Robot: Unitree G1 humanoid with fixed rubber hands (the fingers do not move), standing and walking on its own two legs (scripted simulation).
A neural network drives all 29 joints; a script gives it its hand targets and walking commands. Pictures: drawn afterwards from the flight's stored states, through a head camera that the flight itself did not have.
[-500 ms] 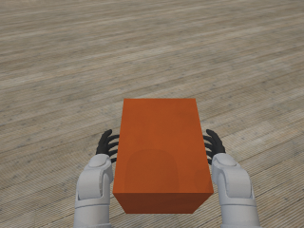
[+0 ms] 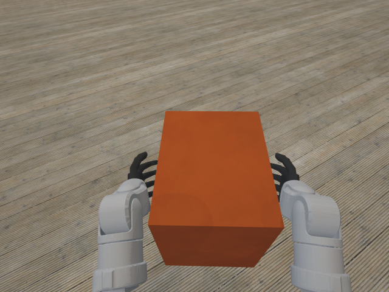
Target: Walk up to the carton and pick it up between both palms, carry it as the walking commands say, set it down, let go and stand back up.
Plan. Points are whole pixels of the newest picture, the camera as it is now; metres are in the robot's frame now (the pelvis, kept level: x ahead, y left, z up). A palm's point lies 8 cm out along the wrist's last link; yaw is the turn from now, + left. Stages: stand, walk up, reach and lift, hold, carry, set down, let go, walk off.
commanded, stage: carry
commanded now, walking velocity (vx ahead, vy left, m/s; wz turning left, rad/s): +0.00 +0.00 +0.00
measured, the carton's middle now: (210, 190) +0.34 -0.01 +0.05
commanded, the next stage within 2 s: none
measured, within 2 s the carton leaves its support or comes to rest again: neither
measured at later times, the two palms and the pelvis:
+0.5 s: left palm (113, 210) +0.26 +0.17 +0.11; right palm (275, 209) +0.26 -0.12 +0.11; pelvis -0.03 +0.03 +0.01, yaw +0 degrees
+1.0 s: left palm (113, 210) +0.27 +0.18 +0.09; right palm (269, 211) +0.27 -0.11 +0.09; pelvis -0.03 +0.04 +0.00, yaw +0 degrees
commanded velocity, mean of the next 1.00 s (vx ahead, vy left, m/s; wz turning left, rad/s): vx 0.00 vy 0.00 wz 0.00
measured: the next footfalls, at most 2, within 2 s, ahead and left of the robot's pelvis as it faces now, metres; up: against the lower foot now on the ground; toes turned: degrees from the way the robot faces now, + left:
none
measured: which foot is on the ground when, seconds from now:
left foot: down 0.00-1.00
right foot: down 0.00-1.00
